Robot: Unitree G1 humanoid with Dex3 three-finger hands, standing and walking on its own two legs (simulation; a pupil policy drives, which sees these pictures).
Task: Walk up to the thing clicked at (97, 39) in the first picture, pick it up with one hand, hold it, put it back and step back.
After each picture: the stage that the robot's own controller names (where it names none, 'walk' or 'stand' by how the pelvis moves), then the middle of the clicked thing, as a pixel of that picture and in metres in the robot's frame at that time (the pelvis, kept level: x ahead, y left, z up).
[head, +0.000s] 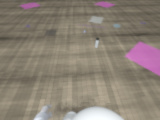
stand; (96, 42) +1.64 -0.15 -0.65
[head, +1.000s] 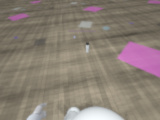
walk; (87, 47) +1.51 +0.15 -0.63
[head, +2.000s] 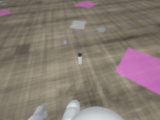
walk; (79, 58) +1.03 +0.23 -0.64
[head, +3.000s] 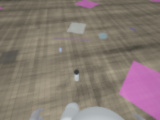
walk; (76, 75) +0.63 +0.19 -0.63
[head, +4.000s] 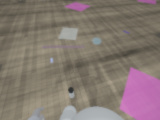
stand; (71, 92) +0.38 +0.19 -0.63
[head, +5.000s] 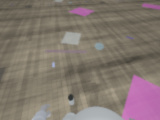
stand; (71, 99) +0.32 +0.19 -0.65
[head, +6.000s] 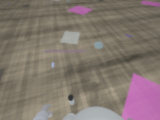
stand; (71, 99) +0.31 +0.19 -0.66
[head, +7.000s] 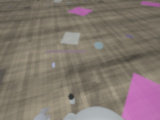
stand; (71, 99) +0.33 +0.20 -0.66
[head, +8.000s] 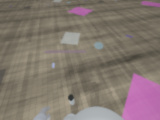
stand; (71, 99) +0.32 +0.20 -0.66
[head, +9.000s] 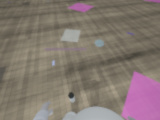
go down; (71, 97) +0.32 +0.20 -0.66
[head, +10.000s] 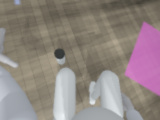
go down; (60, 57) +0.42 +0.21 -0.24
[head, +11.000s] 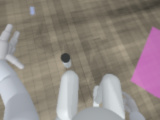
approach; (66, 61) +0.42 +0.19 -0.26
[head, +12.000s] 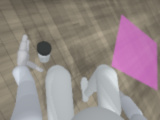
close in; (44, 54) +0.41 +0.23 -0.17
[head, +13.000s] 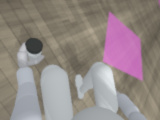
close; (34, 52) +0.41 +0.25 -0.16
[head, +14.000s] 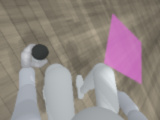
lift; (38, 56) +0.37 +0.25 -0.17
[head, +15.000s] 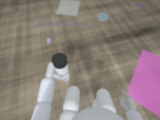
lift; (62, 69) +0.32 +0.18 +0.03
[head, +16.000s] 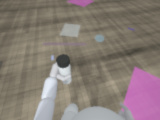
hold; (65, 71) +0.32 +0.17 +0.05
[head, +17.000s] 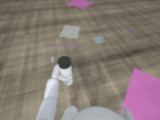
hold; (66, 72) +0.32 +0.17 +0.03
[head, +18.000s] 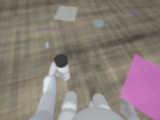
crouch; (63, 69) +0.34 +0.18 -0.02
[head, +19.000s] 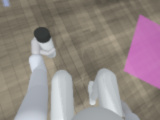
lower; (47, 45) +0.47 +0.23 -0.07
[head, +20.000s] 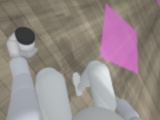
lower; (26, 45) +0.45 +0.25 -0.17
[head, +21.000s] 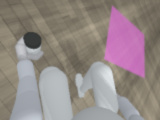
lower; (33, 49) +0.43 +0.25 -0.17
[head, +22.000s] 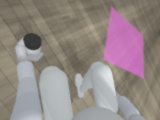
lower; (33, 50) +0.43 +0.25 -0.17
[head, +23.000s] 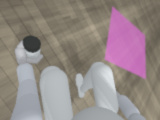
lower; (33, 52) +0.41 +0.25 -0.17
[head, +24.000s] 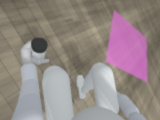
open; (38, 53) +0.41 +0.24 -0.16
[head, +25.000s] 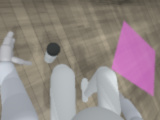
stand; (51, 54) +0.40 +0.22 -0.18
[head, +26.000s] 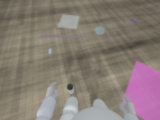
stand; (70, 89) +0.34 +0.18 -0.54
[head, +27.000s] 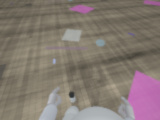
stand; (72, 97) +0.35 +0.17 -0.60
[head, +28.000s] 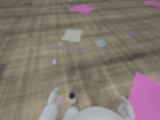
stand; (72, 98) +0.33 +0.17 -0.60
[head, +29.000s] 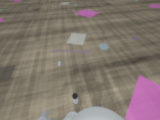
stand; (75, 98) +0.35 +0.17 -0.65
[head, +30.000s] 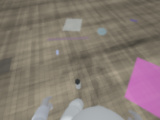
walk; (77, 84) +0.43 +0.15 -0.64
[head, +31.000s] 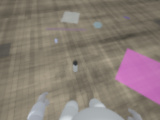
walk; (75, 66) +0.70 +0.18 -0.64
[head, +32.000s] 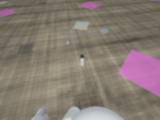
stand; (82, 60) +1.00 +0.19 -0.64
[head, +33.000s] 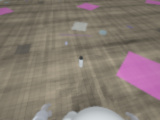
stand; (81, 61) +0.99 +0.17 -0.66
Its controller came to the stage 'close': yes
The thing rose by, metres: 0.69
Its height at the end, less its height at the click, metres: +0.00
